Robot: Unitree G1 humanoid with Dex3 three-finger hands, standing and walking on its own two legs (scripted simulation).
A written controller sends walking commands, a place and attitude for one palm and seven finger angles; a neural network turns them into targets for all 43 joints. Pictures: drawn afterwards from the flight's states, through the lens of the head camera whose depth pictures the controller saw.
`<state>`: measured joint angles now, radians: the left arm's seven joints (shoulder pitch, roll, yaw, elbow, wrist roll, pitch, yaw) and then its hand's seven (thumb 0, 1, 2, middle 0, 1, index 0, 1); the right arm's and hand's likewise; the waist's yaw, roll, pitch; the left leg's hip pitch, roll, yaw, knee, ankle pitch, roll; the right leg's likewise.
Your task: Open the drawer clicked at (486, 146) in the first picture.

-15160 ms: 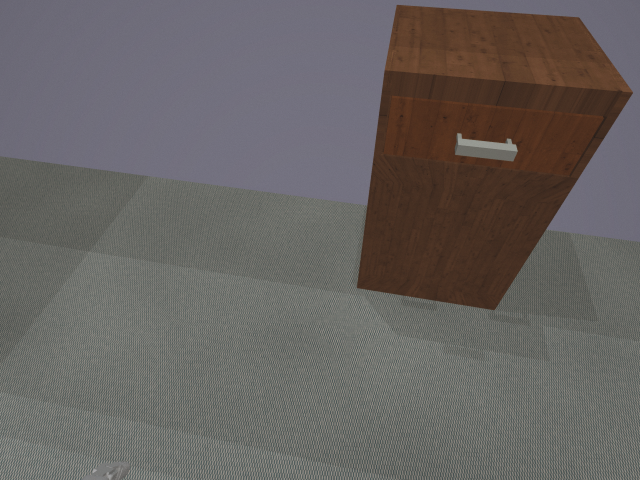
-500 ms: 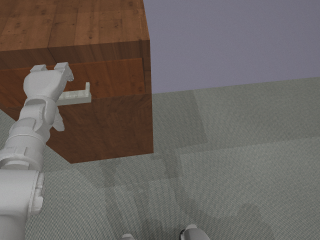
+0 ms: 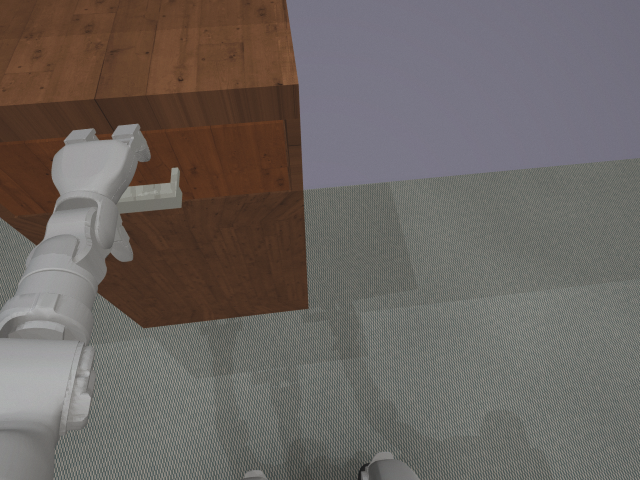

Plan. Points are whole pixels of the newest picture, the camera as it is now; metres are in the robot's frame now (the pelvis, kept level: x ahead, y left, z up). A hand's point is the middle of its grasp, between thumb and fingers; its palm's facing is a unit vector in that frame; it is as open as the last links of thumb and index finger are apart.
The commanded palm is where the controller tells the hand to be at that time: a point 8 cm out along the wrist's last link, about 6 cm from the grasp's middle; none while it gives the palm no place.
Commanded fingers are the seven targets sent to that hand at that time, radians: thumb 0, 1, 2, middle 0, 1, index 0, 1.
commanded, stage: move the hooked fingers above the handle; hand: left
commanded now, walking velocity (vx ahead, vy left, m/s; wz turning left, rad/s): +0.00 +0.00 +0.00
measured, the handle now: (135, 187) +0.54 +0.26 -0.02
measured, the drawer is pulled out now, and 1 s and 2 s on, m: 0.00 0.00 0.00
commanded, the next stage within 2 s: lower the fingers behind the handle in 0.08 s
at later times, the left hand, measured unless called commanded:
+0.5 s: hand (120, 208) +0.47 +0.25 +0.02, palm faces -0.04 -0.01 -1.00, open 13.8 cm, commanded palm +0.45 +0.26 +0.07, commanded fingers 0.00 -0.50 0.30 -0.30 -1.20 -0.30 -1.20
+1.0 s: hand (117, 217) +0.47 +0.27 -0.01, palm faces -0.04 +0.00 -1.00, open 13.7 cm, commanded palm +0.46 +0.26 +0.04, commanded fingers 0.00 -0.50 0.30 -0.30 -1.20 -0.30 -1.20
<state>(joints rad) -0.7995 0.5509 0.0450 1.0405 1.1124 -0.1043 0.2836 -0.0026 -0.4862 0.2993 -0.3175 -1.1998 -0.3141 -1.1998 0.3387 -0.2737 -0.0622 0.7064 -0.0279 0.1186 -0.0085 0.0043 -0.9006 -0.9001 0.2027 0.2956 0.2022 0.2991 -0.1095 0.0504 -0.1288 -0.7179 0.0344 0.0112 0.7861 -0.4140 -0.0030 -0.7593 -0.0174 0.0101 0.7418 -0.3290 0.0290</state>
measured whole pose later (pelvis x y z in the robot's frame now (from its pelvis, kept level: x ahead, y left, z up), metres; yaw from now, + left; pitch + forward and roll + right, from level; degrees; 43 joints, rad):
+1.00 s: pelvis -0.02 +0.01 -0.03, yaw +1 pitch +24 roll -2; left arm -0.88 0.59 0.04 1.15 1.13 -0.12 0.37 0.00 -0.49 0.30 -0.32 -1.21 -0.32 -1.25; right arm 0.35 -0.28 -0.05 0.75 -0.04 0.08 -0.01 0.01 -0.90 -0.90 0.20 0.30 0.20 0.30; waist -0.13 0.05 -0.15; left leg -0.92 0.03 -0.01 0.96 -0.45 0.01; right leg -0.95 -0.02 0.00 0.89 -0.36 0.04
